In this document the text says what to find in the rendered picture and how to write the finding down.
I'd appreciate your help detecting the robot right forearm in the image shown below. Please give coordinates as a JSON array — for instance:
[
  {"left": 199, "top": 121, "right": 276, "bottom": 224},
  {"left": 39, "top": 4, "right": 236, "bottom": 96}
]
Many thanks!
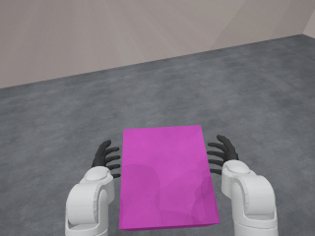
[{"left": 221, "top": 159, "right": 279, "bottom": 236}]

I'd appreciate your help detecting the carton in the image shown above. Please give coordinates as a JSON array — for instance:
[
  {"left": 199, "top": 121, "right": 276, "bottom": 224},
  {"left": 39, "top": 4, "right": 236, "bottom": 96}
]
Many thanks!
[{"left": 119, "top": 125, "right": 221, "bottom": 231}]

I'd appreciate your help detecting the robot right hand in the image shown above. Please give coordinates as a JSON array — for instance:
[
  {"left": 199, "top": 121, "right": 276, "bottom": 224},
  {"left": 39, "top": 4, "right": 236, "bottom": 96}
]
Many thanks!
[{"left": 207, "top": 135, "right": 239, "bottom": 175}]

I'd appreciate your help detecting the robot left forearm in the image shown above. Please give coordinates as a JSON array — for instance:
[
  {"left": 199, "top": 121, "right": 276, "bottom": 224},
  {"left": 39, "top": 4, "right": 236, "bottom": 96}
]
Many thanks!
[{"left": 65, "top": 166, "right": 115, "bottom": 236}]

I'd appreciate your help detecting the robot left hand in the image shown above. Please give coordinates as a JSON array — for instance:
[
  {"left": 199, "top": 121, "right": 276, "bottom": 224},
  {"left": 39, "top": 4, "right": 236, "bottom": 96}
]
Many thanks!
[{"left": 92, "top": 140, "right": 121, "bottom": 179}]

